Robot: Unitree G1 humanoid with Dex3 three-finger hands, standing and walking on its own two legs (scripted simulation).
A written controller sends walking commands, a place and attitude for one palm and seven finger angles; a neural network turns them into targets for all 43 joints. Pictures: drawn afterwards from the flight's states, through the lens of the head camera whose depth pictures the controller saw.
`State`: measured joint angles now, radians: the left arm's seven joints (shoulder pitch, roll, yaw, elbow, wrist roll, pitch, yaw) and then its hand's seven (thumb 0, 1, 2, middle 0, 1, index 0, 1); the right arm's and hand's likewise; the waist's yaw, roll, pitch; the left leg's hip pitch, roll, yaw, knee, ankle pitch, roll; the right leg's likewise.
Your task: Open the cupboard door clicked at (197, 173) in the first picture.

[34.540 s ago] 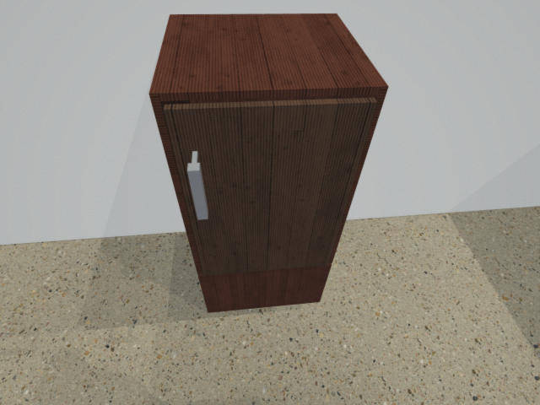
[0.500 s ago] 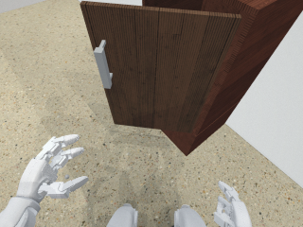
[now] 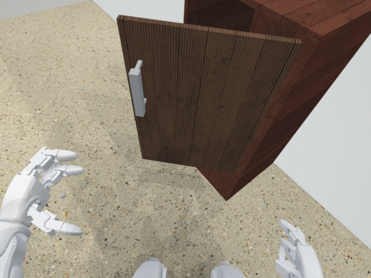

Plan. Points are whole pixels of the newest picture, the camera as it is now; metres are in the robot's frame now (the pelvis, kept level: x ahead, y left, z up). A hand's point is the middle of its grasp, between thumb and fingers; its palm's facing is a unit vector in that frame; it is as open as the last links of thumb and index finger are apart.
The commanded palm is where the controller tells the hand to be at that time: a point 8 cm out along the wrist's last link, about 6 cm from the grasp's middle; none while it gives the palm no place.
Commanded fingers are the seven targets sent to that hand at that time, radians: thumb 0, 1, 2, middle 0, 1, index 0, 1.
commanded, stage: raise the hand with hooked fingers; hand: left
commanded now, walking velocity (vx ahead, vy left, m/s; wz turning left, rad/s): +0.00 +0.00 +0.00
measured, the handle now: (140, 89) +0.56 +0.16 +0.05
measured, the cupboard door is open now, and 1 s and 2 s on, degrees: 44 44 44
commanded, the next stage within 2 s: move the hooked fingers beside the handle in 0.80 s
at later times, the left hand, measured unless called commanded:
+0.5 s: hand (67, 174) +0.29 +0.26 +0.06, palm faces -0.09 -1.00 -0.03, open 14.0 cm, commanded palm +0.27 +0.31 +0.07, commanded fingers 0.00 -0.50 0.30 -0.30 -1.20 -0.30 -1.20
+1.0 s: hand (66, 175) +0.29 +0.26 +0.06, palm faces -0.07 -1.00 -0.02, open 14.0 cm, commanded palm +0.28 +0.30 +0.07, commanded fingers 0.00 -0.50 0.30 -0.30 -1.20 -0.30 -1.20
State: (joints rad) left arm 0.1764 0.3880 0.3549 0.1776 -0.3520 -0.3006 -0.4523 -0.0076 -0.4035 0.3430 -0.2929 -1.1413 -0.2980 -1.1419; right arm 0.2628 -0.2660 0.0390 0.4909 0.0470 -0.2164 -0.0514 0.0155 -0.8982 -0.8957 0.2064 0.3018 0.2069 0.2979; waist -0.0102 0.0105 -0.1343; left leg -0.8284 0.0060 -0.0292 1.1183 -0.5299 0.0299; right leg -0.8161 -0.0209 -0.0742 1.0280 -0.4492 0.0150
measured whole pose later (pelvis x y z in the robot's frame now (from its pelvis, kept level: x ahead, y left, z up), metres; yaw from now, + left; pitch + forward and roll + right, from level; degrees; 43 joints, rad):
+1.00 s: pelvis +0.00 -0.01 +0.01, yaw -1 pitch +14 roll -3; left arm -0.03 0.43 0.42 0.43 -0.37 -0.29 -0.59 -0.01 -0.50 0.30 -0.30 -1.20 -0.30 -1.20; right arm 0.28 -0.28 0.04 0.52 0.04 -0.19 -0.07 0.02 -0.90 -0.90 0.21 0.30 0.21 0.30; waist -0.01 0.01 -0.12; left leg -0.81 0.02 -0.02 1.07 -0.51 0.02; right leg -0.81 -0.01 -0.07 1.00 -0.44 0.00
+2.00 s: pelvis +0.00 -0.01 -0.01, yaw -2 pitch +19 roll -3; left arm -0.63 0.55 0.46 0.96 -0.21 -0.37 -0.51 -0.01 -0.50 0.30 -0.30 -1.20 -0.30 -1.20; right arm 0.33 -0.28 0.04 0.58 0.03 -0.04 -0.04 0.01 -0.90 -0.90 0.21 0.30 0.21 0.30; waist -0.10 0.00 -0.12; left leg -0.94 0.03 0.00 1.12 -0.52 0.02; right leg -0.96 0.01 -0.04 1.05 -0.43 0.00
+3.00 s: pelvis +0.00 +0.00 -0.02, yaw -3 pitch +24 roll -5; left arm -0.91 0.67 0.45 1.17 -0.12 -0.34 -0.47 -0.01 -0.50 0.30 -0.30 -1.20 -0.30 -1.20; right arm 0.38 -0.28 0.07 0.59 0.01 0.07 -0.02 0.01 -0.90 -0.90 0.21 0.30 0.21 0.30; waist -0.18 0.00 -0.11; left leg -1.07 0.04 -0.02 1.18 -0.54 0.03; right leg -1.06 0.02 -0.06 1.05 -0.42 0.02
